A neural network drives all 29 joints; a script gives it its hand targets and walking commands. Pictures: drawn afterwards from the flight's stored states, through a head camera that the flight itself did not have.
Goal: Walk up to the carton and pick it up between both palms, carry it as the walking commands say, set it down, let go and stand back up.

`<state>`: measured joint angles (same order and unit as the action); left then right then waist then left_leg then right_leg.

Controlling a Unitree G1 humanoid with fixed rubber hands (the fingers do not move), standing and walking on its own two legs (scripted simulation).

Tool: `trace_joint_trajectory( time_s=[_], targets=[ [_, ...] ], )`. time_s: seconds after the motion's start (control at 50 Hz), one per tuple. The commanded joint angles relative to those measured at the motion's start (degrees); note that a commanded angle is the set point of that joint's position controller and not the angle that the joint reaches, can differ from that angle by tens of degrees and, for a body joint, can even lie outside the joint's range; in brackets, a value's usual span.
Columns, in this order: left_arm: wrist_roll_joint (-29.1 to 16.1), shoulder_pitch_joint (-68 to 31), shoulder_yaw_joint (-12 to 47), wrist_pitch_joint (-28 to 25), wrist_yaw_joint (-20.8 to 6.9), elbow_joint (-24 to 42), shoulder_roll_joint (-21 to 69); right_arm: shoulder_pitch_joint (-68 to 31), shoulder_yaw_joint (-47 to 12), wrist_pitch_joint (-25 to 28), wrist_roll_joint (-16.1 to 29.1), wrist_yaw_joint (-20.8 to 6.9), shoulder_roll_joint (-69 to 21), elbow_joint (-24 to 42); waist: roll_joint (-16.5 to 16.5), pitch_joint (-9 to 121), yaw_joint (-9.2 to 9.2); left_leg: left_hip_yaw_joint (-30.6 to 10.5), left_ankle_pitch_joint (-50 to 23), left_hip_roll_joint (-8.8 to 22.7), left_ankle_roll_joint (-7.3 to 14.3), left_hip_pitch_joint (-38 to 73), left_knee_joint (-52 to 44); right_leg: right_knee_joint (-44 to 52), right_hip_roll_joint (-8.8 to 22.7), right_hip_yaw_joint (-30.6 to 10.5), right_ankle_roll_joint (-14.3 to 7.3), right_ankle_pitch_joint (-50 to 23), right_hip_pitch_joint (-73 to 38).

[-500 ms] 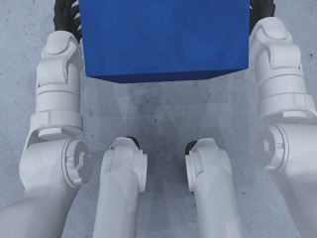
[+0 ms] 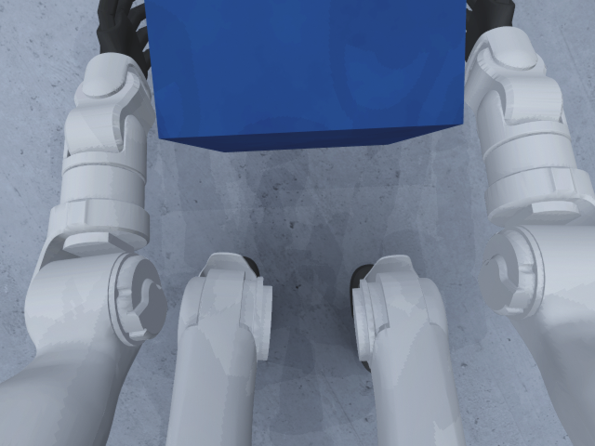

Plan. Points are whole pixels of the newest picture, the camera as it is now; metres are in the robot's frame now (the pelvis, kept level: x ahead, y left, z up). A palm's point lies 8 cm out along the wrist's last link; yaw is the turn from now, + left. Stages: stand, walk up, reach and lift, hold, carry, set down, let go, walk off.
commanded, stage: set down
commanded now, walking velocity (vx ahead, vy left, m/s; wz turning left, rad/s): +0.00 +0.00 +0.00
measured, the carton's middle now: (304, 77) +0.53 +0.01 -0.23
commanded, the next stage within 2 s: none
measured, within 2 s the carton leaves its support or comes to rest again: rests again in 0.18 s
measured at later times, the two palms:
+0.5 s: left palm (135, 62) +0.52 +0.20 -0.16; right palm (478, 45) +0.55 -0.17 -0.16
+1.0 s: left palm (136, 62) +0.52 +0.20 -0.16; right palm (479, 45) +0.55 -0.17 -0.16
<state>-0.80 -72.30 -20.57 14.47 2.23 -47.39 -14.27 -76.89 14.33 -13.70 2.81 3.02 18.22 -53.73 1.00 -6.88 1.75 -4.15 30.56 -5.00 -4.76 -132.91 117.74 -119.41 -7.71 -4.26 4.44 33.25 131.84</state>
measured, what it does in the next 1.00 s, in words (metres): stands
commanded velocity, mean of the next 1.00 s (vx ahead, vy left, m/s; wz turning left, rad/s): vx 0.00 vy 0.00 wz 0.00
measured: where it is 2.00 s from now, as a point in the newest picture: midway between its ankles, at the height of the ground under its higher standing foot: (305, 332)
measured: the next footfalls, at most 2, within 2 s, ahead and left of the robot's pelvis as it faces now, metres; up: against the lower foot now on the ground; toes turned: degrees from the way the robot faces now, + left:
none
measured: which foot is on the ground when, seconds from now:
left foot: down 0.00-1.00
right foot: down 0.00-1.00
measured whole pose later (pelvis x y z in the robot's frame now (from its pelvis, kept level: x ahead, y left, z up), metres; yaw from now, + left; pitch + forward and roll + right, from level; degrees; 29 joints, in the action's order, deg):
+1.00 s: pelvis -0.01 +0.00 -0.02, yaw +0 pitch +41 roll +1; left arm 3.5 -75.9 -24.7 12.8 0.5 -51.0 -13.8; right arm -79.8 15.9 -12.3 0.3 2.0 18.8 -58.0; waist 1.1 -12.3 1.8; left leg -3.0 30.6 -3.2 -3.8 -132.2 121.6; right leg -123.2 -5.7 -2.9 3.1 33.0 131.4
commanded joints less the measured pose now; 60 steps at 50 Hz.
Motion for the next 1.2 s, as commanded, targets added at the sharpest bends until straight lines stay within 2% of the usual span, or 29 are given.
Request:
trace_joint_trajectory(
  time_s=[0.0, 0.34, 0.68, 0.96, 1.06, 1.18],
  targets=[
    [-5.46, -37.76, 23.73, -1.38, -13.28, 7.46, 49.82, -33.25, -20.50, 1.47, 5.43, -13.56, -53.92, 8.94, 1.46, 66.11, 1.04, 9.99, -19.18, -0.88, 2.70, 35.28, -6.41, 9.35, 0.06, 8.65, -2.96, -19.02, -31.27],
    [-5.35, -36.77, 23.15, -2.73, -13.19, 5.41, 48.57, -33.03, -20.67, 3.07, 5.91, -13.29, -52.08, 7.93, 1.32, 61.90, 1.19, 9.40, -20.42, -0.59, 2.89, 34.43, -4.37, 7.17, 0.22, 8.53, -3.19, -19.96, -29.22],
    [-2.08, -34.43, 18.15, -2.35, -14.51, -0.68, 46.31, -31.61, -17.36, 2.78, 3.38, -13.94, -49.59, 3.08, 1.84, 51.01, 1.67, 9.23, -13.26, 0.06, 3.50, 27.53, -4.27, 7.31, 0.83, 7.33, -3.62, -13.77, -25.18],
    [0.27, -32.76, 15.71, -1.61, -15.13, -2.96, 44.75, -30.97, -14.93, 2.41, 1.62, -14.85, -47.23, 0.78, 1.18, 46.52, 1.63, 9.05, -10.47, 0.46, 3.63, 26.66, -4.31, 6.88, 1.28, 7.51, -3.81, -10.72, -22.94],
    [0.72, -31.75, 14.99, -1.64, -14.71, -3.49, 42.97, -30.49, -14.12, 2.63, 1.28, -14.67, -44.93, 0.39, 1.07, 46.43, 1.52, 9.10, -10.47, 0.53, 3.46, 27.38, -4.15, 6.62, 1.47, 7.81, -3.69, -10.37, -22.85],
    [0.84, -29.78, 13.88, -2.66, -12.88, -4.82, 37.76, -29.10, -12.91, 3.61, 0.83, -13.25, -39.01, -0.72, 1.26, 47.19, 1.44, 9.25, -10.87, 0.67, 2.94, 28.82, -3.78, 6.41, 1.79, 8.08, -3.35, -10.36, -23.85]
  ],
)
